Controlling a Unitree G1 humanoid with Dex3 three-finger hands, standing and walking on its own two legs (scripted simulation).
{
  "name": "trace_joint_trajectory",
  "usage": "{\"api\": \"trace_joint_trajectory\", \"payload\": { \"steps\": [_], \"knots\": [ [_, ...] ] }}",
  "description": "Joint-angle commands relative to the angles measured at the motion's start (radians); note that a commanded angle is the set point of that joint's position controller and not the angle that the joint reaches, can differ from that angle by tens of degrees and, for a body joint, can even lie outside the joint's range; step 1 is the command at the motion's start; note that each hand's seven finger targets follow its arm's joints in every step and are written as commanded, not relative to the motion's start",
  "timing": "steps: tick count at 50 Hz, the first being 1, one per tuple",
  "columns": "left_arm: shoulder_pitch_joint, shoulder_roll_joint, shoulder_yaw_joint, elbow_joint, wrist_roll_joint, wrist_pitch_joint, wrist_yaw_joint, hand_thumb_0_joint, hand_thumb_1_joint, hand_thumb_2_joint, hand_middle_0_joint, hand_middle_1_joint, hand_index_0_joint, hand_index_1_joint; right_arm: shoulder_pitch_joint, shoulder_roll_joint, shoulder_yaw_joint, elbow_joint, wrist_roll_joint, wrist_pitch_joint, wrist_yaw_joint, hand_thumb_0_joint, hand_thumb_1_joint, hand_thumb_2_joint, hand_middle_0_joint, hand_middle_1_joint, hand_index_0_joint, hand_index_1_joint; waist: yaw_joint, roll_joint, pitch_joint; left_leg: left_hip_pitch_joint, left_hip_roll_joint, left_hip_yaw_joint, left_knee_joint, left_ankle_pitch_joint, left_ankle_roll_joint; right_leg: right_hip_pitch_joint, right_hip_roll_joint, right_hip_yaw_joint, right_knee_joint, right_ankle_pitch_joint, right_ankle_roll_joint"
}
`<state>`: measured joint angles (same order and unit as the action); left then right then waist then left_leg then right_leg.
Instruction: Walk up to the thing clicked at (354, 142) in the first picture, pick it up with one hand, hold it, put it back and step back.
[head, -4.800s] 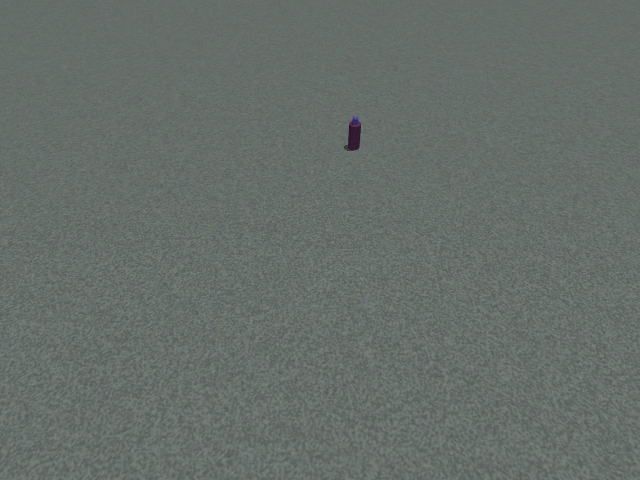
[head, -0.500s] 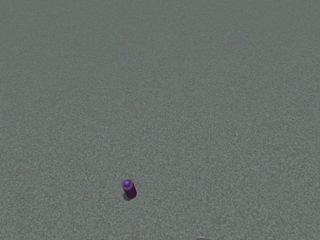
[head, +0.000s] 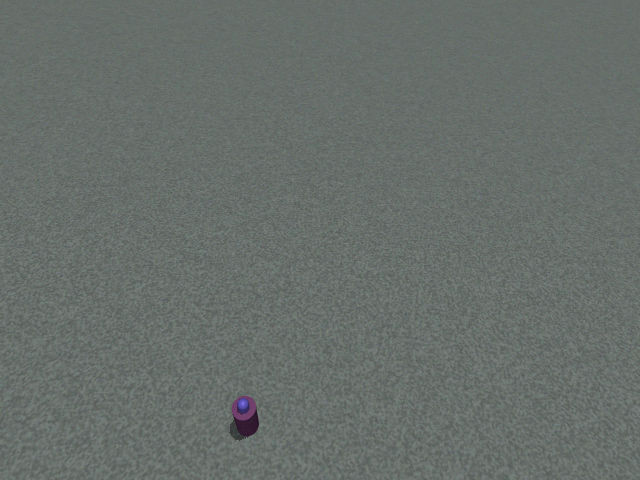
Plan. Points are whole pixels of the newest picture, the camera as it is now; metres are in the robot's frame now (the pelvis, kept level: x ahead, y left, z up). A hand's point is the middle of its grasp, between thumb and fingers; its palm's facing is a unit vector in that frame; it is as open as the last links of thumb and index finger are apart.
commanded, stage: walk up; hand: left
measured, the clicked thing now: (245, 414) +0.41 +0.19 -0.66
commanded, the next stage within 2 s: stand in 1.52 s
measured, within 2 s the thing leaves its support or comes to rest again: neither
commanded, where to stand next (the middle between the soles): +0.09 -0.02 m, yaw +0 degrees
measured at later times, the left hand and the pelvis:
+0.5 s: hand out of the picture +0.13 +0.25 -0.13, palm faces -0.04 -0.92 -0.38, open 7.4 cm; pelvis +0.04 -0.01 +0.01, yaw -1 degrees
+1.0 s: hand out of the picture +0.15 +0.23 -0.13, palm faces -0.04 -0.94 -0.33, open 7.4 cm; pelvis +0.06 -0.02 +0.02, yaw -1 degrees
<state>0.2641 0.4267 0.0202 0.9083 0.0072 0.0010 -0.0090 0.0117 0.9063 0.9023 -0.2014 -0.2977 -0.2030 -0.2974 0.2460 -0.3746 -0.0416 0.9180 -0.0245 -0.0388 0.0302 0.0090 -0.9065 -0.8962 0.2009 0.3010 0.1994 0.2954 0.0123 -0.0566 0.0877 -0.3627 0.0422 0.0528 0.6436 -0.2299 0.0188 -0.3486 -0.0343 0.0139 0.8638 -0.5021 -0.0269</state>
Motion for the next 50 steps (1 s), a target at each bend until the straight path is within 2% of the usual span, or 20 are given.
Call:
{"api": "trace_joint_trajectory", "payload": {
  "steps": [1,2,4,8,10,11,12,13,14,15,16,17,18,19,20,23,29,35,39,50],
  "knots": [
    [0.074,0.2,0.065,-0.007,-0.002,-0.023,0.01,0.0,0.9,0.9,-0.2,-0.3,-0.2,-0.3,-0.009,-0.299,-0.071,-0.065,-0.005,-0.031,-0.03,0.0,-0.9,-0.9,0.2,0.3,0.2,0.3,-0.01,0.266,-0.031,0.11,0.219,-0.35,-0.37,-0.27,0.151,-0.149,-0.038,0.06,0.036,0.029,-0.007],
    [0.084,0.194,0.064,0.003,0.0,-0.021,0.006,0.0,0.9,0.9,-0.2,-0.3,-0.2,-0.3,-0.017,-0.3,-0.07,-0.062,-0.001,-0.035,-0.03,0.0,-0.9,-0.9,0.2,0.3,0.2,0.3,-0.005,0.275,-0.043,0.1,0.205,-0.309,-0.359,-0.242,0.148,-0.123,-0.036,0.043,0.022,0.053,-0.005],
    [0.08,0.173,0.063,0.013,0.002,-0.023,0.003,0.0,0.9,0.9,-0.2,-0.3,-0.2,-0.3,-0.025,-0.307,-0.072,-0.063,-0.003,-0.03,-0.03,0.0,-0.9,-0.9,0.2,0.3,0.2,0.3,-0.012,0.288,-0.072,0.114,0.215,-0.283,-0.327,-0.179,0.17,-0.076,-0.031,0.007,-0.053,0.059,0.007],
    [0.034,0.15,0.06,0.028,0.008,-0.029,0.008,0.0,0.9,0.9,-0.2,-0.3,-0.2,-0.3,-0.04,-0.285,-0.06,-0.068,0.0,-0.019,-0.032,0.0,-0.9,-0.9,0.2,0.3,0.2,0.3,-0.022,0.239,-0.107,0.105,0.196,-0.223,-0.251,-0.015,0.156,0.023,0.007,-0.036,-0.196,0.085,0.012],
    [0.064,0.124,0.056,0.058,0.009,-0.034,0.014,0.0,0.9,0.9,-0.2,-0.3,-0.2,-0.3,-0.083,-0.273,-0.05,-0.069,0.012,-0.009,-0.031,0.0,-0.9,-0.9,0.2,0.3,0.2,0.3,0.013,0.209,-0.114,0.045,0.187,-0.182,-0.184,0.013,0.133,0.14,0.022,-0.063,-0.352,0.211,0.003],
    [0.065,0.133,0.059,0.066,0.013,-0.042,0.02,0.0,0.9,0.9,-0.2,-0.3,-0.2,-0.3,-0.1,-0.235,-0.034,-0.069,0.019,-0.005,-0.031,0.0,-0.9,-0.9,0.2,0.3,0.2,0.3,0.028,0.161,-0.124,0.014,0.166,-0.155,-0.126,0.051,0.098,0.199,0.007,-0.029,-0.422,0.269,-0.007],
    [0.054,0.175,0.068,0.063,0.022,-0.05,0.025,0.0,0.9,0.9,-0.2,-0.3,-0.2,-0.3,-0.1,-0.19,-0.019,-0.07,0.029,-0.005,-0.031,0.0,-0.9,-0.9,0.2,0.3,0.2,0.3,0.032,0.056,-0.126,-0.023,0.125,-0.109,-0.033,0.077,0.052,0.22,-0.082,0.112,-0.48,0.298,-0.038],
    [-0.012,0.235,0.073,0.044,0.022,-0.059,0.025,0.0,0.9,0.9,-0.2,-0.3,-0.2,-0.3,-0.099,-0.151,-0.008,-0.067,0.033,-0.003,-0.032,0.0,-0.9,-0.9,0.2,0.3,0.2,0.3,-0.004,-0.092,-0.08,-0.062,0.013,-0.04,0.036,-0.064,0.005,0.135,-0.203,0.326,-0.543,0.259,-0.097],
    [-0.097,0.269,0.07,0.031,0.016,-0.051,0.017,0.0,0.9,0.9,-0.2,-0.3,-0.2,-0.3,-0.091,-0.187,-0.02,-0.038,0.031,0.0,-0.038,0.0,-0.9,-0.9,0.2,0.3,0.2,0.3,-0.024,-0.109,-0.047,0.035,-0.013,-0.029,0.047,-0.231,0.004,0.009,-0.253,0.341,-0.531,0.194,-0.163],
    [-0.152,0.233,0.06,0.013,0.012,-0.046,0.012,0.0,0.9,0.9,-0.2,-0.3,-0.2,-0.3,-0.037,-0.203,-0.024,-0.002,0.024,-0.007,-0.039,0.0,-0.9,-0.9,0.2,0.3,0.2,0.3,-0.057,-0.082,-0.049,0.137,0.006,-0.049,-0.028,-0.186,0.008,-0.037,-0.226,0.273,-0.481,0.223,-0.143],
    [-0.155,0.187,0.045,0.017,0.004,-0.043,0.009,0.0,0.9,0.9,-0.2,-0.3,-0.2,-0.3,-0.032,-0.221,-0.027,0.015,0.024,-0.017,-0.038,0.0,-0.9,-0.9,0.2,0.3,0.2,0.3,-0.067,-0.035,-0.061,0.187,0.032,-0.075,-0.124,-0.079,0.014,-0.045,-0.166,0.17,-0.436,0.29,-0.092],
    [-0.161,0.161,0.038,0.017,-0.003,-0.046,0.01,0.0,0.9,0.9,-0.2,-0.3,-0.2,-0.3,-0.044,-0.245,-0.032,0.032,0.027,-0.023,-0.037,0.0,-0.9,-0.9,0.2,0.3,0.2,0.3,-0.059,-0.012,-0.082,0.195,0.071,-0.106,-0.148,0.073,0.026,-0.01,-0.106,0.093,-0.392,0.369,-0.044],
    [-0.146,0.152,0.036,0.032,-0.007,-0.046,0.01,0.0,0.9,0.9,-0.2,-0.3,-0.2,-0.3,-0.057,-0.251,-0.031,0.039,0.027,-0.027,-0.037,0.0,-0.9,-0.9,0.2,0.3,0.2,0.3,-0.041,0.002,-0.107,0.181,0.113,-0.162,-0.175,0.16,0.05,0.045,-0.069,0.056,-0.351,0.43,-0.024],
    [-0.107,0.155,0.037,0.052,-0.007,-0.046,0.01,0.0,0.9,0.9,-0.2,-0.3,-0.2,-0.3,-0.084,-0.25,-0.025,0.038,0.027,-0.028,-0.037,0.0,-0.9,-0.9,0.2,0.3,0.2,0.3,-0.013,-0.001,-0.133,0.174,0.135,-0.182,-0.174,0.184,0.067,0.091,-0.052,0.046,-0.35,0.418,-0.018],
    [-0.079,0.165,0.038,0.069,-0.006,-0.046,0.01,0.0,0.9,0.9,-0.2,-0.3,-0.2,-0.3,-0.117,-0.244,-0.017,0.034,0.029,-0.026,-0.036,0.0,-0.9,-0.9,0.2,0.3,0.2,0.3,0.006,-0.022,-0.134,0.153,0.123,-0.16,-0.15,0.159,0.069,0.11,-0.057,0.065,-0.384,0.371,-0.024],
    [-0.146,0.175,0.039,0.076,-0.006,-0.045,0.011,0.0,0.9,0.9,-0.2,-0.3,-0.2,-0.3,-0.114,-0.219,-0.008,0.066,0.027,-0.019,-0.035,0.0,-0.9,-0.9,0.2,0.3,0.2,0.3,-0.021,-0.018,-0.103,0.156,0.06,-0.086,-0.145,0.155,0.021,0.116,-0.102,0.107,-0.432,0.395,-0.043],
    [-0.182,0.164,0.032,0.099,-0.007,-0.033,0.013,0.0,0.9,0.9,-0.2,-0.3,-0.2,-0.3,-0.157,-0.229,-0.005,0.105,0.022,-0.017,-0.035,0.0,-0.9,-0.9,0.2,0.3,0.2,0.3,-0.01,0.054,-0.12,0.172,0.091,-0.121,-0.214,0.157,0.033,0.161,-0.076,0.061,-0.438,0.389,-0.025],
    [-0.213,0.152,0.029,0.125,-0.007,-0.026,0.009,0.0,0.9,0.9,-0.2,-0.3,-0.2,-0.3,-0.192,-0.222,-0.001,0.131,0.019,-0.018,-0.038,0.0,-0.9,-0.9,0.2,0.3,0.2,0.3,-0.005,0.087,-0.119,0.177,0.095,-0.121,-0.273,0.156,0.023,0.2,-0.074,0.052,-0.46,0.395,-0.015],
    [-0.226,0.151,0.029,0.138,-0.006,-0.027,0.008,0.0,0.9,0.9,-0.2,-0.3,-0.2,-0.3,-0.201,-0.21,-0.001,0.142,0.018,-0.016,-0.04,0.0,-0.9,-0.9,0.2,0.3,0.2,0.3,-0.012,0.064,-0.141,0.221,0.083,-0.094,-0.261,0.198,0.016,0.215,-0.089,0.061,-0.5,0.44,-0.015],
    [-0.252,0.142,0.032,0.159,-0.001,-0.024,0.007,0.0,0.9,0.9,-0.2,-0.3,-0.2,-0.3,-0.202,-0.207,0.001,0.159,0.015,-0.008,-0.038,0.0,-0.9,-0.9,0.2,0.3,0.2,0.3,-0.018,0.045,-0.113,0.248,0.081,-0.087,-0.296,0.153,0.009,0.201,-0.087,0.062,-0.559,0.398,-0.005]
  ]
}}
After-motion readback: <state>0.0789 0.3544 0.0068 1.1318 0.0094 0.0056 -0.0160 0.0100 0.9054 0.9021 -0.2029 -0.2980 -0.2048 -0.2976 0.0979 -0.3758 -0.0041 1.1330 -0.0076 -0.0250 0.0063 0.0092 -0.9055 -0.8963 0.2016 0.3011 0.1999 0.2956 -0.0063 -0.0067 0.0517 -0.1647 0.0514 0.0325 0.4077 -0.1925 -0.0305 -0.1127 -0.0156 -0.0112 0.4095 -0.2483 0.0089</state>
